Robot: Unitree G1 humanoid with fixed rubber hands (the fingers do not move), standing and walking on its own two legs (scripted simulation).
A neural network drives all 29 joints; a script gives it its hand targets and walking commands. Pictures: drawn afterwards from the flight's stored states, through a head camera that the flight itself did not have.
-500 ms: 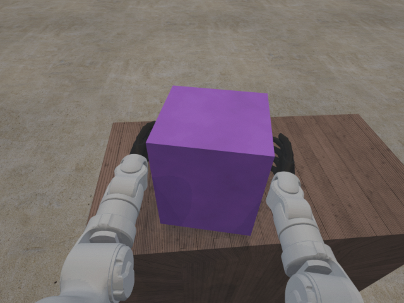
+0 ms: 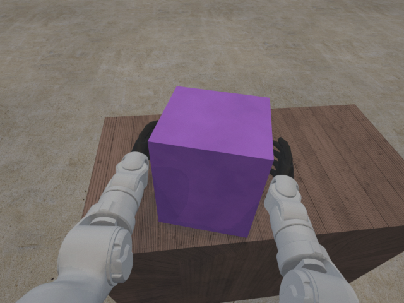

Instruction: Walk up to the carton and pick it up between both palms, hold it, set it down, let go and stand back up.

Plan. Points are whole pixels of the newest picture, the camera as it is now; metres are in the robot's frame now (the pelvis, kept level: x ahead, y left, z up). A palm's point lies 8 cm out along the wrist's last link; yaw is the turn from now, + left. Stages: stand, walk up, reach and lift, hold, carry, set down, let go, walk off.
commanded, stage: set down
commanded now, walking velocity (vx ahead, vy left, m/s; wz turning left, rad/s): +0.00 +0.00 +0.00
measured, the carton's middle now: (212, 162) +0.41 -0.05 +0.05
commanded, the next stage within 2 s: none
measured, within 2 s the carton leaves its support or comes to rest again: rests again in 0.62 s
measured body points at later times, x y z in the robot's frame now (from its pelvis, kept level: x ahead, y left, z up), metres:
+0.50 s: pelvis +0.00 +0.00 +0.00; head +0.03 +0.02 +0.45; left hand +0.44 +0.10 +0.05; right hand +0.36 -0.19 +0.04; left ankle +0.01 +0.09 -0.75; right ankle -0.01 -0.15 -0.75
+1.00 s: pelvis -0.01 +0.00 +0.00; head +0.03 +0.03 +0.44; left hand +0.44 +0.10 +0.05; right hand +0.35 -0.19 +0.04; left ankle +0.01 +0.09 -0.75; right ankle -0.01 -0.15 -0.75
